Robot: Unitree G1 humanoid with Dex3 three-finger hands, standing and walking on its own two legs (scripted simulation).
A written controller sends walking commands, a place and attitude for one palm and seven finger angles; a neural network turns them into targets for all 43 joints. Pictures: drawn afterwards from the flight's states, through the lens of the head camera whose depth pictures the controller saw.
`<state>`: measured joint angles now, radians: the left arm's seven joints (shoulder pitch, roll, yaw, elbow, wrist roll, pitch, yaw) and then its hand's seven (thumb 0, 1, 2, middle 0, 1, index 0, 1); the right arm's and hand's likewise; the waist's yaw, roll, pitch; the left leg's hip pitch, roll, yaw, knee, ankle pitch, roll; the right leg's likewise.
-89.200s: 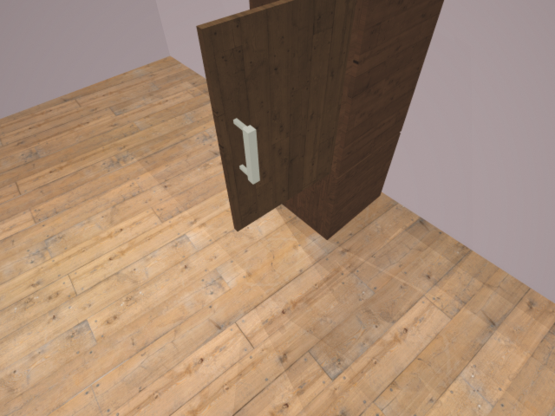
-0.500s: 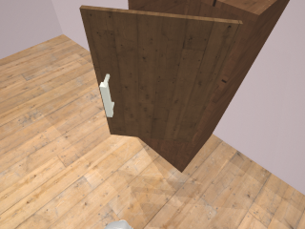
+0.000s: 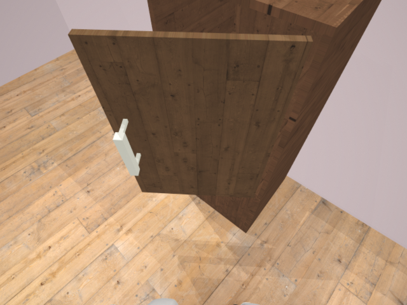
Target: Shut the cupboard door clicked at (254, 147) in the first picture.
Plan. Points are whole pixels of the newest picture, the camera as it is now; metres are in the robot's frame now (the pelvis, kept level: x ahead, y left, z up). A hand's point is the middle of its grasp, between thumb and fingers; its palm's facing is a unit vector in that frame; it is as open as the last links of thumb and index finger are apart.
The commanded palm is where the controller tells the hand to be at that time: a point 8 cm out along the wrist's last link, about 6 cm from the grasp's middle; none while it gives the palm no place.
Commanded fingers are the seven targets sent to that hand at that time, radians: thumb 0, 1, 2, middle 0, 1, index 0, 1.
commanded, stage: come to a stop and stand still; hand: left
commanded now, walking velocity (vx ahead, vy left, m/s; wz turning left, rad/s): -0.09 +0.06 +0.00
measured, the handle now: (129, 148) +0.46 +0.21 -0.03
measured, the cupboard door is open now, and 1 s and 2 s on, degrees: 36 36 36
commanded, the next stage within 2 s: look again from close up in 0.72 s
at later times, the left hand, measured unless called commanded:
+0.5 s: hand out of the picture -0.01 +0.27 -0.15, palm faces -0.03 -0.95 -0.30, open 7.4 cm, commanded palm none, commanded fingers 0.00 0.90 0.90 -0.20 -0.30 -0.20 -0.30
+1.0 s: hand out of the picture -0.02 +0.23 -0.16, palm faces -0.05 -0.97 -0.23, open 7.3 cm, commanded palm none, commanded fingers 0.00 0.90 0.90 -0.20 -0.30 -0.20 -0.30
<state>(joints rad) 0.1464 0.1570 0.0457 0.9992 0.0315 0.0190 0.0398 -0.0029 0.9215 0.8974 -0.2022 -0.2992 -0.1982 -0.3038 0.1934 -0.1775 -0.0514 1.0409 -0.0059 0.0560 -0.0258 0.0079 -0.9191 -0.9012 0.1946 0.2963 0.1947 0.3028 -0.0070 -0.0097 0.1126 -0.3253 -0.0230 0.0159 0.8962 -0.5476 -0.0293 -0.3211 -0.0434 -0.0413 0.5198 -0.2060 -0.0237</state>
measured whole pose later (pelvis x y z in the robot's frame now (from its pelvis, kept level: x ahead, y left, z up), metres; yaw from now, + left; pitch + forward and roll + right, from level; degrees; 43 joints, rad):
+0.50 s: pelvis -0.05 +0.07 -0.01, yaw -3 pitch -2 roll +2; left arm 0.30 0.17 0.00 0.99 0.02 0.02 0.03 0.00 0.91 0.90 -0.20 -0.30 -0.20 -0.30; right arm 0.24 -0.21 -0.01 0.90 -0.02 0.00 -0.02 -0.01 -0.95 -0.90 0.20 0.30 0.20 0.30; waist 0.00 0.08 0.01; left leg -0.19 -0.05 0.14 0.50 -0.29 0.07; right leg -0.31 -0.03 0.00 0.58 -0.24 0.00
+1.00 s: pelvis -0.04 +0.05 +0.00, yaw -3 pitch -1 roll +1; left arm 0.28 0.15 -0.02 1.09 0.01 0.00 0.03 0.01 0.93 0.90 -0.20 -0.30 -0.20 -0.30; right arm 0.35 -0.16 0.03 1.09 -0.02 -0.02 -0.02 0.01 -0.91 -0.90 0.19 0.30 0.19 0.30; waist -0.02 0.03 0.03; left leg -0.14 -0.03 0.11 0.38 -0.24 0.04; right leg -0.25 0.00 -0.02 0.46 -0.20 -0.03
